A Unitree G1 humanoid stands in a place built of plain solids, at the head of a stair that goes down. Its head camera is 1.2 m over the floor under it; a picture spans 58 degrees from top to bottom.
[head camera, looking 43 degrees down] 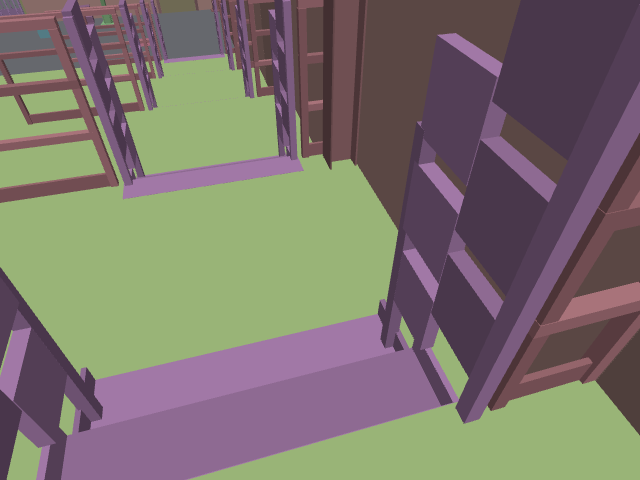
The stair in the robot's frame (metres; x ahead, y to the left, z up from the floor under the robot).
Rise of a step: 0.18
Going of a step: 0.30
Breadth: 1.22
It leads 16 degrees to the left of straight ahead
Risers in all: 3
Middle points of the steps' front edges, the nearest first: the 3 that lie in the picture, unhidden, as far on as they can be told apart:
0.45 0.15 0.00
0.74 0.23 -0.18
1.03 0.31 -0.35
